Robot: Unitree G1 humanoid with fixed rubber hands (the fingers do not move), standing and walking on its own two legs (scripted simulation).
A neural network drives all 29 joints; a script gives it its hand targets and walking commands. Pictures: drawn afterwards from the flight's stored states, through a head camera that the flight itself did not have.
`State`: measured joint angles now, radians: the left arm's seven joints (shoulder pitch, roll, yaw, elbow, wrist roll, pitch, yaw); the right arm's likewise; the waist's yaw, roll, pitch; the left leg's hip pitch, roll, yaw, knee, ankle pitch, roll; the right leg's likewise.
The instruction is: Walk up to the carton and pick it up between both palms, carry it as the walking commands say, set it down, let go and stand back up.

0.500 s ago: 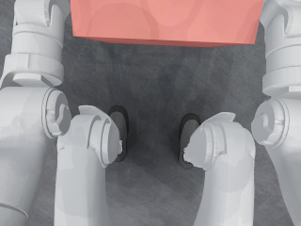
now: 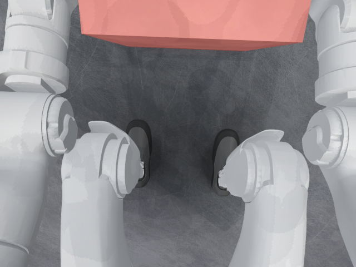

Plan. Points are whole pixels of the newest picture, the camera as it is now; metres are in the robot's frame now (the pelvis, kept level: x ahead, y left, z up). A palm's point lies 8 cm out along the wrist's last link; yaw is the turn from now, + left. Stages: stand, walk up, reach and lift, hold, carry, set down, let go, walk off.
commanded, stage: set down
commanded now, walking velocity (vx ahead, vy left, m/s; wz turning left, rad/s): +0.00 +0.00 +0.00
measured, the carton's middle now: out of the picture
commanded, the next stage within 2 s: none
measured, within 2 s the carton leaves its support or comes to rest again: neither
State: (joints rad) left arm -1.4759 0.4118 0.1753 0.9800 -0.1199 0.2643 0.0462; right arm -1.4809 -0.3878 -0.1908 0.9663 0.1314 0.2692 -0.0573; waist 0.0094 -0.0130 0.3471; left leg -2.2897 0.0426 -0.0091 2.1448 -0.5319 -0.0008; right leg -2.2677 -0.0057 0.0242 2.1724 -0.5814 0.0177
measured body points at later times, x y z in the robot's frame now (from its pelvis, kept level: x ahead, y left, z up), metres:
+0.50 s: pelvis +0.00 +0.00 -0.01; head +0.37 +0.00 +0.23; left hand +0.57 +0.21 -0.17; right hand +0.58 -0.18 -0.17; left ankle +0.12 +0.13 -0.34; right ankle +0.11 -0.13 -0.34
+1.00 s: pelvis +0.00 +0.00 -0.01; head +0.37 +0.01 +0.22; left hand +0.57 +0.21 -0.17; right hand +0.58 -0.18 -0.17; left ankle +0.12 +0.13 -0.34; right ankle +0.11 -0.13 -0.34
